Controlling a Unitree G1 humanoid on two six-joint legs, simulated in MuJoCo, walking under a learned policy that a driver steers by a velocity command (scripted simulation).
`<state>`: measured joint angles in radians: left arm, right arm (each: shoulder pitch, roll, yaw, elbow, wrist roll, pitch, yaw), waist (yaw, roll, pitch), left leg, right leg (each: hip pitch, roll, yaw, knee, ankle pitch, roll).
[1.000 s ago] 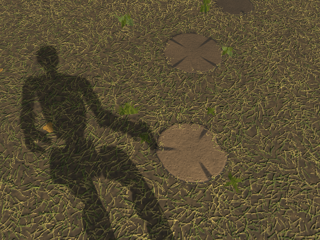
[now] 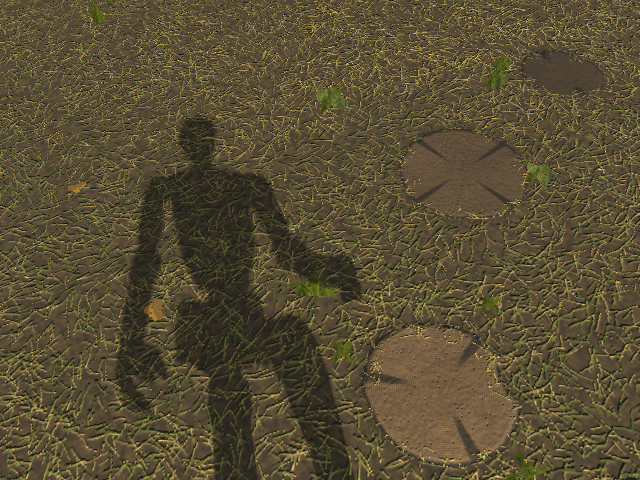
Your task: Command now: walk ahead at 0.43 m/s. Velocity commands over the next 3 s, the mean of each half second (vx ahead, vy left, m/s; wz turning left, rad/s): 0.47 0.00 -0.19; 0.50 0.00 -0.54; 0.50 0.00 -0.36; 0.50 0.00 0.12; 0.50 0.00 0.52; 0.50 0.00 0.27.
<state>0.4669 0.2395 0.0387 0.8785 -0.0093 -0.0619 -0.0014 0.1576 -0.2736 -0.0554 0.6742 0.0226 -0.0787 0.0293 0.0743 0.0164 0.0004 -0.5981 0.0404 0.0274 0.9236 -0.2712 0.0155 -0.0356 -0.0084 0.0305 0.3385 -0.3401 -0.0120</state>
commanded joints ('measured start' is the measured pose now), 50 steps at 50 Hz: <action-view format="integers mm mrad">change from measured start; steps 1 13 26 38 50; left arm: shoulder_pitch -52 -136 -355 1 -171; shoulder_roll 192 165 73 312 213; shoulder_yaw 41 36 23 112 75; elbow -70 -128 -194 -247 -251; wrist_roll -7 -29 -7 -16 -10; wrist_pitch -6 -33 7 9 0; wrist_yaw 17 8 -22 -26 14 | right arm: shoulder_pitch -153 104 125 171 -120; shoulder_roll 5 -116 -139 -92 -70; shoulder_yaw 16 -26 -40 2 7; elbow -109 -1 113 46 -33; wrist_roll -1 -24 -30 -22 -37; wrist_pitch -18 -14 -37 -38 -23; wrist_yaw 24 -6 -36 -29 -25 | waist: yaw -6 -114 -128 39 -37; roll -136 64 2 -181 -77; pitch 74 -26 96 -429 3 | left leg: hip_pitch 60 542 510 -149 53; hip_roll -20 259 197 -93 9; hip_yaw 21 -438 78 -88 -69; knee -244 -715 -841 522 -233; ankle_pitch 182 -148 277 -317 296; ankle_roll -17 187 155 -36 -93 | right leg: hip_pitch -95 -676 -676 505 -254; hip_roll -172 -96 -101 -342 -64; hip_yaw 112 77 21 845 196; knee -194 929 418 -6 -101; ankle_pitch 277 16 465 3 355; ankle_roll -164 -28 8 -450 -232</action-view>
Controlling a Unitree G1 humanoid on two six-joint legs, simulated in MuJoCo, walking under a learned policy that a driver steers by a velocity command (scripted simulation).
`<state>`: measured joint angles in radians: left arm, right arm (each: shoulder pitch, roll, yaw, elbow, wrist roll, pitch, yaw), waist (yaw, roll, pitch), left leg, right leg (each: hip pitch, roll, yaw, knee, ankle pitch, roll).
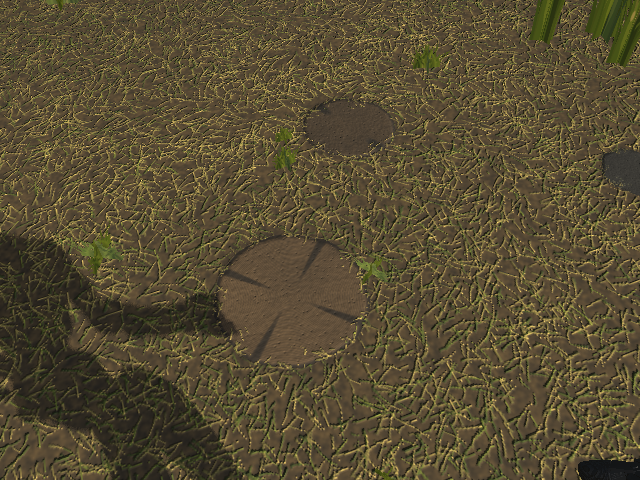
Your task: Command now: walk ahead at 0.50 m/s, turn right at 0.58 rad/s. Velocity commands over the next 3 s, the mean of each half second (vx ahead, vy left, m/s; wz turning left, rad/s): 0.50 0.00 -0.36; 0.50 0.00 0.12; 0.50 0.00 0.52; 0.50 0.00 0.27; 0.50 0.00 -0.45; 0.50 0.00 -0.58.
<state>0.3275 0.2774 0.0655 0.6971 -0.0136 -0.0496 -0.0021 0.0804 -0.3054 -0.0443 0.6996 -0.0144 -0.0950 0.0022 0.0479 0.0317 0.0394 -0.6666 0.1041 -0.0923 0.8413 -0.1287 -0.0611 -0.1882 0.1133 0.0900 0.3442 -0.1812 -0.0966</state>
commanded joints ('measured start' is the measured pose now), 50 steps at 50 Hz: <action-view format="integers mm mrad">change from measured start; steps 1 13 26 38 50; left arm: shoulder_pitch -14 61 -269 63 -88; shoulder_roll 180 154 33 158 125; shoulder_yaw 50 19 -22 30 29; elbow -63 -50 -132 -56 33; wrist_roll -6 -29 1 11 28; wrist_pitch -9 -9 -31 -27 -69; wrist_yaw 17 18 -15 -11 2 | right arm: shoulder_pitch -77 273 257 280 95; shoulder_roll -38 -128 -144 -140 -27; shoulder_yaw -3 -59 -42 -22 -17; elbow -66 15 90 73 29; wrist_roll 6 26 35 61 35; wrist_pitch -10 -25 0 -7 46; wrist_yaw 6 24 8 8 21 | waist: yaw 6 -140 -125 63 -30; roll -101 117 48 -193 -76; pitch -36 -185 -12 -231 12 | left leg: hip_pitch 151 885 531 -130 -3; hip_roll -74 260 84 -66 5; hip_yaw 56 -617 -35 -29 11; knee -209 -569 -685 442 -23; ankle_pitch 203 -455 140 -366 201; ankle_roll -16 313 261 87 50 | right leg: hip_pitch -106 -618 -394 440 69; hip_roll -183 -83 -182 -493 -329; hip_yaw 143 109 -70 457 -163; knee -101 974 308 -31 -233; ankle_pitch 158 -305 173 -150 270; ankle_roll -135 75 105 -175 -78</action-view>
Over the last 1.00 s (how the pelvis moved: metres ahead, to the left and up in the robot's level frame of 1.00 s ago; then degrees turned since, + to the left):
0.53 -0.06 0.01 -25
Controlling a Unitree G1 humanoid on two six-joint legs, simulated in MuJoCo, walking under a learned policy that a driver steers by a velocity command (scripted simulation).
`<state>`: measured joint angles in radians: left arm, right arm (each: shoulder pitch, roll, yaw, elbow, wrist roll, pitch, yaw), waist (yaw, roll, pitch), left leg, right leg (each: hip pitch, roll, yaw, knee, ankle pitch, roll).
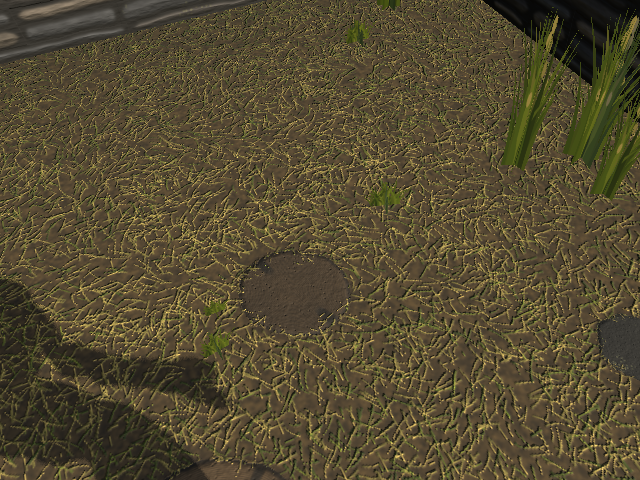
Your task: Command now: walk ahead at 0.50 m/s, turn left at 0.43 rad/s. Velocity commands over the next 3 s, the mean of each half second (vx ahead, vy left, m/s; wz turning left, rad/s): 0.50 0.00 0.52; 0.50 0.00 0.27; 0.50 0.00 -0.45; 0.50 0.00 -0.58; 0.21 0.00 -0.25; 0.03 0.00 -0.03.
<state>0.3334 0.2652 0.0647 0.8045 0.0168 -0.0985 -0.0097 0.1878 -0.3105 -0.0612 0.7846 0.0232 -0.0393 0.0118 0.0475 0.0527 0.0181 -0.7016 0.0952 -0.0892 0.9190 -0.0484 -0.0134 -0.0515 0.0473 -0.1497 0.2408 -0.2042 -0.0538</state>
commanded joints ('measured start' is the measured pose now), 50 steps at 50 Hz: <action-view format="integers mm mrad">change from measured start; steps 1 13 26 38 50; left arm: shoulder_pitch -78 64 -297 37 -9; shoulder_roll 146 53 76 190 196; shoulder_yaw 32 -4 -11 45 37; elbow -65 -89 -177 -98 -63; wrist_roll -6 10 -4 -25 -43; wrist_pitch -18 23 -6 -24 21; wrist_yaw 13 29 8 -16 8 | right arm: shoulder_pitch -52 211 98 251 -120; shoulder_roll -14 -301 -147 -99 -17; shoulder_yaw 4 -102 -54 -20 13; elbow -70 -103 -137 -126 -207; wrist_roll -4 9 -3 17 -18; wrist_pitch -11 7 -14 -15 -59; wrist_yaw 18 17 -25 -28 3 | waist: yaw -12 -99 -93 24 10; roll -89 204 17 -261 -153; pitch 45 -271 -20 -204 -21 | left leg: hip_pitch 37 1067 409 -79 253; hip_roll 10 173 -26 -137 -86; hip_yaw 31 -505 -147 -116 52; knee -147 -446 -675 362 -307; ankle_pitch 145 -187 64 -489 -13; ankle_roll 8 403 250 34 -25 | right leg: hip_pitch -56 -593 -469 296 -183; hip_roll -269 -41 -85 -419 -202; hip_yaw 58 -6 189 930 419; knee -134 1058 426 28 -34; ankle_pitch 291 -296 234 -414 163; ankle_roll -116 86 132 -204 -164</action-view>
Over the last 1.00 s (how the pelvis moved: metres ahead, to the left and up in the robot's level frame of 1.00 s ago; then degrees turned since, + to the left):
0.53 -0.06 0.00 -3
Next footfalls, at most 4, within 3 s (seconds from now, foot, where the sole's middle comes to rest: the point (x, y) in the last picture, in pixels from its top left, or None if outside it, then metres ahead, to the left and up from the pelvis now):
0.24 left None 0.29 0.15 -0.78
0.70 right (347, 428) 0.61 0.02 -0.78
1.14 left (212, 387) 0.69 0.33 -0.78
1.62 right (314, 275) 1.02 0.11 -0.78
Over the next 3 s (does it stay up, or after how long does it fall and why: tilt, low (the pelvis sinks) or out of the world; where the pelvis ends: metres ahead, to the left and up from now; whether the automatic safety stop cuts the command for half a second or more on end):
stays up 1.25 0.17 -0.01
